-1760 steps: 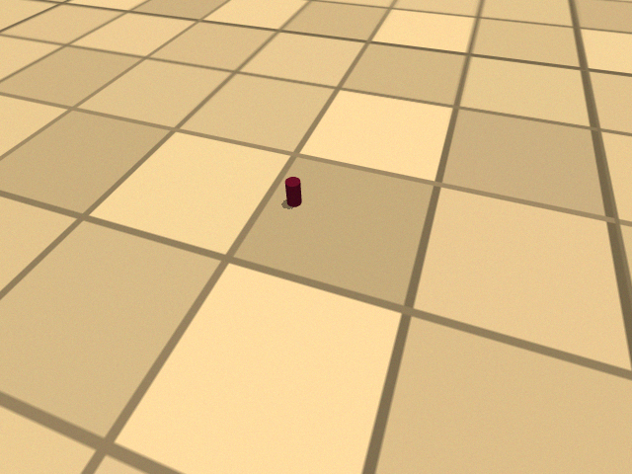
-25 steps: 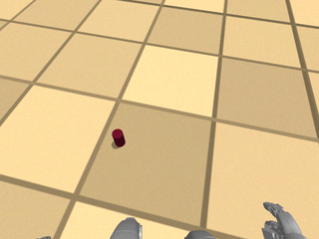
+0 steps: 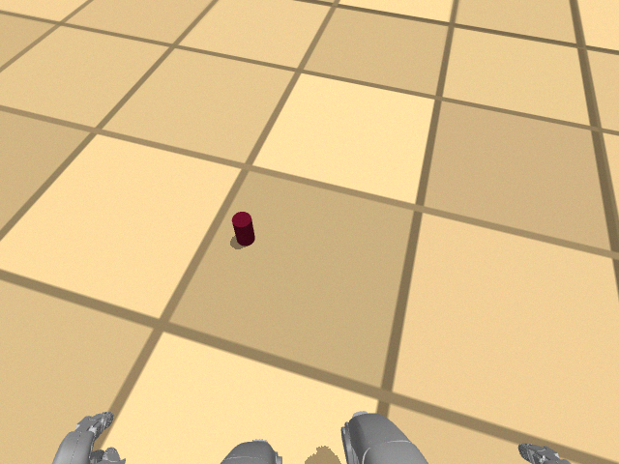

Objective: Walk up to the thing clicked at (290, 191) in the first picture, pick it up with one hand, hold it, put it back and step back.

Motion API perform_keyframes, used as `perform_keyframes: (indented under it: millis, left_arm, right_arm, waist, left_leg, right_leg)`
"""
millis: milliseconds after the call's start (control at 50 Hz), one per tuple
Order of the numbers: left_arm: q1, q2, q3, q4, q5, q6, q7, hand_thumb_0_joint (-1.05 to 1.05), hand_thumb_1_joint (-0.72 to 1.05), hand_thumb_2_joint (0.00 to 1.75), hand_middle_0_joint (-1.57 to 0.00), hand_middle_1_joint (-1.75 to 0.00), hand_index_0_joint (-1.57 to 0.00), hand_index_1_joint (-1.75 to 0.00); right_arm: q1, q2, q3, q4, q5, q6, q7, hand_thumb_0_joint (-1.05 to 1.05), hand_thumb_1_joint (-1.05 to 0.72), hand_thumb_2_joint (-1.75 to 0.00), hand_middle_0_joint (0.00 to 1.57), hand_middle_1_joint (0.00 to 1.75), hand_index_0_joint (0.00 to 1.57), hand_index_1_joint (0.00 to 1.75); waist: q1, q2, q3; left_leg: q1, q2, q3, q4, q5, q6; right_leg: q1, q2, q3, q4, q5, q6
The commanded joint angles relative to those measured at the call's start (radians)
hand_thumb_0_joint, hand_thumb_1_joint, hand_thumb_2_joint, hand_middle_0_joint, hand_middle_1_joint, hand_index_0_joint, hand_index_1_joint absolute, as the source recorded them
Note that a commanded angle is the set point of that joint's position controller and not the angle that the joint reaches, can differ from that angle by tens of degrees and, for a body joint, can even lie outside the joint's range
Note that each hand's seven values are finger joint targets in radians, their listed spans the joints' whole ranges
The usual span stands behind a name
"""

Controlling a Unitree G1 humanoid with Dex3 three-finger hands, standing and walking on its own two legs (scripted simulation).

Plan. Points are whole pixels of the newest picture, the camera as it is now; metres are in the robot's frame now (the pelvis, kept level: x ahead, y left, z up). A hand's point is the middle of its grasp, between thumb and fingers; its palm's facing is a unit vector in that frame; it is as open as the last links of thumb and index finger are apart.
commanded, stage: step back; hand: left
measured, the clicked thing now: (243, 229) +0.91 +0.23 -0.69
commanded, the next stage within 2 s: stand in 1.42 s
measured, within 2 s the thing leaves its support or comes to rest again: neither
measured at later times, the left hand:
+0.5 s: hand out of the picture -0.09 +0.27 -0.12, palm faces +0.05 -0.89 -0.46, open 7.4 cm
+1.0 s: hand out of the picture -0.09 +0.26 -0.14, palm faces +0.06 -0.93 -0.37, open 7.4 cm
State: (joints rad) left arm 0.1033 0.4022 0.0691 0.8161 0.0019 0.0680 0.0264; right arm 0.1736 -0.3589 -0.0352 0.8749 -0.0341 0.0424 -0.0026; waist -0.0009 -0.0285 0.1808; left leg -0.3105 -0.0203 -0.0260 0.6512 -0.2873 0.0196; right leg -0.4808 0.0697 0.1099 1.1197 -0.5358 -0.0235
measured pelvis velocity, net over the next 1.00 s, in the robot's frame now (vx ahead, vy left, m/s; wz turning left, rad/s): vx -0.14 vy -0.01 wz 0.05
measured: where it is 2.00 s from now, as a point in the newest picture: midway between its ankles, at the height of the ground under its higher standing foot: outside the picture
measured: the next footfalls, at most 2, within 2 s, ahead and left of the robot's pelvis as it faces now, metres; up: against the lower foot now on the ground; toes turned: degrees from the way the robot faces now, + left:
right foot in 0.18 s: -0.08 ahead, -0.13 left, +0.00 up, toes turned +1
left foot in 0.54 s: -0.06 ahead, +0.13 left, +0.00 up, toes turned +3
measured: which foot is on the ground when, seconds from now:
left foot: down 0.00-0.22, up 0.24-0.52, down 0.54-1.00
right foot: up 0.00-0.16, down 0.18-1.00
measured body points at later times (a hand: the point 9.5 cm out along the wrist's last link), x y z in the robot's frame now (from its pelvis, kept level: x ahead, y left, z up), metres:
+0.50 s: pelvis -0.15 -0.02 +0.00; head -0.12 -0.05 +0.45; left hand -0.09 +0.31 -0.09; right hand -0.07 -0.34 -0.14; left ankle -0.16 +0.12 -0.70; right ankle -0.11 -0.14 -0.72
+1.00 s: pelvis -0.14 -0.01 +0.01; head -0.12 -0.01 +0.45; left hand -0.10 +0.30 -0.11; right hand -0.04 -0.32 -0.12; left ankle -0.12 +0.12 -0.71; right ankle -0.12 -0.13 -0.72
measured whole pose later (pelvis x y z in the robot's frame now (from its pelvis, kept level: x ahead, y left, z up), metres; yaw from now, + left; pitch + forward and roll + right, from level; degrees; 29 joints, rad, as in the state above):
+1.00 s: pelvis -0.14 -0.01 +0.01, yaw +3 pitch -3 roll -1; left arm 0.21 0.35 0.05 0.99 0.03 -0.05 -0.01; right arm 0.19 -0.38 -0.06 0.99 -0.03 0.00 0.01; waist 0.03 0.03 0.07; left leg -0.34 0.02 -0.03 0.75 -0.45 0.01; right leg -0.24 -0.02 -0.05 0.60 -0.31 -0.01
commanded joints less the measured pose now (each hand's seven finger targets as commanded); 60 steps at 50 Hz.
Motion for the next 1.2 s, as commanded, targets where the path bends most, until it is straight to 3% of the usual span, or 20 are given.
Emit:
perform_keyframes:
  millis: [0,100,140,180,200,220,280,420,500,520,560,580,620,740,760,800,820,1000,1060,1180]
  left_arm:
    - [0.104,0.177,0.056,-0.031,0.005,-0.026,0.008,0.0,0.9,0.9,-0.2,-0.3,-0.2,-0.3]
    - [0.085,0.157,0.049,-0.019,0.014,-0.053,0.001,0.0,0.9,0.9,-0.2,-0.3,-0.2,-0.3]
    - [0.204,0.143,0.041,0.035,0.018,-0.064,0.001,0.0,0.9,0.9,-0.2,-0.3,-0.2,-0.3]
    - [0.192,0.265,0.078,0.038,0.048,-0.078,0.005,0.0,0.9,0.9,-0.2,-0.3,-0.2,-0.3]
    - [0.124,0.395,0.108,0.001,0.051,-0.073,0.007,0.0,0.9,0.9,-0.2,-0.3,-0.2,-0.3]
    - [0.069,0.377,0.105,-0.026,0.042,-0.08,0.015,0.0,0.9,0.9,-0.2,-0.3,-0.2,-0.3]
    - [-0.02,0.236,0.068,-0.02,0.042,-0.086,0.019,0.0,0.9,0.9,-0.2,-0.3,-0.2,-0.3]
    - [0.126,0.27,0.088,0.014,0.051,-0.094,0.001,0.0,0.9,0.9,-0.2,-0.3,-0.2,-0.3]
    - [0.056,0.261,0.067,0.015,0.044,-0.081,-0.013,0.0,0.9,0.9,-0.2,-0.3,-0.2,-0.3]
    - [0.085,0.213,0.046,0.02,0.046,-0.075,-0.015,0.0,0.9,0.9,-0.2,-0.3,-0.2,-0.3]
    - [-0.003,0.191,0.043,0.02,0.02,-0.08,-0.016,0.0,0.9,0.9,-0.2,-0.3,-0.2,-0.3]
    - [-0.01,0.228,0.052,0.028,0.023,-0.085,-0.02,0.0,0.9,0.9,-0.2,-0.3,-0.2,-0.3]
    - [0.059,0.178,0.038,0.059,0.014,-0.096,-0.033,0.0,0.9,0.9,-0.2,-0.3,-0.2,-0.3]
    - [0.13,0.158,0.041,0.128,0.025,-0.121,-0.03,0.0,0.9,0.9,-0.2,-0.3,-0.2,-0.3]
    - [0.152,0.177,0.049,0.144,0.032,-0.125,-0.021,0.0,0.9,0.9,-0.2,-0.3,-0.2,-0.3]
    - [0.199,0.314,0.08,0.148,0.042,-0.139,-0.014,0.0,0.9,0.9,-0.2,-0.3,-0.2,-0.3]
    - [0.145,0.32,0.083,0.118,0.041,-0.144,-0.014,0.0,0.9,0.9,-0.2,-0.3,-0.2,-0.3]
    - [0.014,0.185,0.013,0.082,0.015,-0.123,-0.015,0.0,0.9,0.9,-0.2,-0.3,-0.2,-0.3]
    - [0.052,0.167,0.005,0.121,-0.006,-0.099,-0.009,0.0,0.9,0.9,-0.2,-0.3,-0.2,-0.3]
    - [0.04,0.198,0.004,0.176,0.002,-0.12,-0.008,0.0,0.9,0.9,-0.2,-0.3,-0.2,-0.3]
  right_arm:
    - [-0.097,-0.266,-0.075,-0.112,-0.01,-0.022,-0.02,0.0,-0.9,-0.9,0.2,0.3,0.2,0.3]
    - [-0.024,-0.27,-0.077,-0.101,-0.008,0.004,-0.013,0.0,-0.9,-0.9,0.2,0.3,0.2,0.3]
    - [-0.076,-0.295,-0.079,-0.108,0.014,0.018,-0.008,0.0,-0.9,-0.9,0.2,0.3,0.2,0.3]
    - [-0.053,-0.183,-0.046,-0.121,0.019,0.017,-0.003,0.0,-0.9,-0.9,0.2,0.3,0.2,0.3]
    - [-0.118,-0.189,-0.058,-0.142,0.016,0.02,-0.023,0.0,-0.9,-0.9,0.2,0.3,0.2,0.3]
    - [-0.128,-0.243,-0.08,-0.138,0.019,0.027,-0.025,0.0,-0.9,-0.9,0.2,0.3,0.2,0.3]
    - [-0.024,-0.222,-0.066,-0.064,0.028,0.013,-0.018,0.0,-0.9,-0.9,0.2,0.3,0.2,0.3]
    - [-0.083,-0.232,-0.07,-0.053,-0.006,-0.014,0.006,0.0,-0.9,-0.9,0.2,0.3,0.2,0.3]
    - [0.074,-0.212,-0.08,0.046,0.004,-0.034,0.02,0.0,-0.9,-0.9,0.2,0.3,0.2,0.3]
    - [0.107,-0.224,-0.09,0.066,-0.002,-0.043,0.017,0.0,-0.9,-0.9,0.2,0.3,0.2,0.3]
    - [0.066,-0.36,-0.105,0.036,-0.013,-0.054,0.012,0.0,-0.9,-0.9,0.2,0.3,0.2,0.3]
    - [0.001,-0.342,-0.1,0.022,-0.008,-0.064,0.011,0.0,-0.9,-0.9,0.2,0.3,0.2,0.3]
    - [-0.053,-0.261,-0.07,0.017,-0.015,-0.079,0.003,0.0,-0.9,-0.9,0.2,0.3,0.2,0.3]
    - [-0.049,-0.247,-0.073,0.02,-0.004,-0.049,0.015,0.0,-0.9,-0.9,0.2,0.3,0.2,0.3]
    - [-0.035,-0.203,-0.058,0.018,0.003,-0.046,0.013,0.0,-0.9,-0.9,0.2,0.3,0.2,0.3]
    - [-0.047,-0.171,-0.052,0.003,0.006,-0.046,0.003,0.0,-0.9,-0.9,0.2,0.3,0.2,0.3]
    - [-0.029,-0.215,-0.066,0.015,0.0,-0.051,-0.001,0.0,-0.9,-0.9,0.2,0.3,0.2,0.3]
    - [0.05,-0.182,-0.074,0.095,-0.004,-0.072,0.0,0.0,-0.9,-0.9,0.2,0.3,0.2,0.3]
    - [-0.083,-0.293,-0.078,0.061,0.004,-0.079,-0.004,0.0,-0.9,-0.9,0.2,0.3,0.2,0.3]
    - [-0.129,-0.2,-0.036,0.103,0.018,-0.073,-0.005,0.0,-0.9,-0.9,0.2,0.3,0.2,0.3]
  waist:
    - [0.039,0.182,-0.166]
    - [-0.018,0.226,-0.248]
    - [0.045,0.231,-0.306]
    - [0.032,-0.087,-0.225]
    - [0.096,-0.263,-0.18]
    - [0.066,-0.178,-0.108]
    - [-0.02,-0.041,-0.126]
    - [0.094,-0.164,-0.116]
    - [0.004,-0.14,-0.134]
    - [-0.015,-0.025,-0.144]
    - [-0.053,0.219,-0.083]
    - [-0.024,0.136,-0.03]
    - [0.019,0.123,-0.072]
    - [0.034,0.192,-0.109]
    - [0.049,0.118,-0.126]
    - [0.08,-0.128,-0.12]
    - [0.061,-0.066,-0.08]
    - [-0.029,-0.049,-0.194]
    - [0.016,0.157,-0.2]
    - [0.019,0.102,-0.231]
  left_leg:
    - [0.012,0.253,-0.204,-0.229,0.37,0.221]
    - [0.183,0.234,-0.187,-0.148,0.359,0.197]
    - [0.133,0.23,-0.159,-0.08,0.294,0.159]
    - [-0.254,0.021,-0.088,0.139,-0.131,0.03]
    - [-0.259,-0.067,-0.128,0.361,-0.333,-0.02]
    - [-0.213,-0.019,-0.236,0.539,-0.317,-0.033]
    - [-0.2,-0.088,-0.162,0.574,-0.149,-0.036]
    - [-0.2,0.001,-0.063,0.169,-0.249,-0.053]
    - [0.188,-0.018,0.06,-0.191,-0.122,0.008]
    - [0.29,-0.008,0.005,-0.262,-0.119,0.016]
    - [0.049,0.371,-0.608,-0.486,-0.707,0.211]
    - [-0.054,0.362,-0.553,-0.484,-0.638,0.224]
    - [0.063,0.246,-0.342,-0.396,-0.356,0.156]
    - [-0.078,0.171,-0.149,-0.234,-0.255,0.099]
    - [-0.15,0.136,-0.123,-0.145,-0.249,0.067]
    - [-0.288,-0.015,-0.046,0.223,-0.325,0.007]
    - [-0.256,0.025,-0.113,0.282,-0.306,-0.002]
    - [0.198,0.044,0.016,-0.196,0.113,0.001]
    - [0.019,0.329,-0.318,-0.321,-0.016,0.173]
    - [0.075,0.158,-0.068,-0.201,0.256,0.025]
  right_leg:
    - [0.052,0.0,0.01,0.092,0.003,0.024]
    - [0.144,-0.04,-0.105,-0.419,0.05,0.04]
    - [0.296,-0.04,-0.151,-0.712,0.236,0.014]
    - [0.41,-0.247,0.229,-0.773,0.185,-0.051]
    - [0.157,-0.509,0.488,-0.843,0.236,-0.247]
    - [0.019,-0.552,0.515,-0.867,0.242,-0.292]
    - [0.129,-0.307,0.102,-0.689,0.465,-0.147]
    - [0.292,-0.345,0.219,-0.794,-0.199,-0.168]
    - [0.068,-0.287,0.074,-0.751,-0.152,-0.11]
    - [-0.008,-0.228,0.005,-0.622,-0.134,-0.079]
    - [-0.117,-0.088,-0.11,-0.266,-0.048,0.019]
    - [-0.033,-0.114,-0.041,-0.206,0.006,0.012]
    - [-0.02,-0.116,-0.055,-0.26,0.101,0.002]
    - [0.352,-0.036,-0.176,-0.675,0.215,-0.001]
    - [0.453,-0.051,-0.109,-0.698,0.229,-0.009]
    - [0.4,-0.41,0.435,-0.895,-0.153,-0.173]
    - [0.317,-0.474,0.48,-0.876,-0.081,-0.236]
    - [0.12,-0.237,-0.012,-0.576,0.502,-0.067]
    - [0.214,-0.092,-0.106,-0.424,0.057,0.006]
    - [0.339,-0.17,-0.008,-0.616,0.542,-0.016]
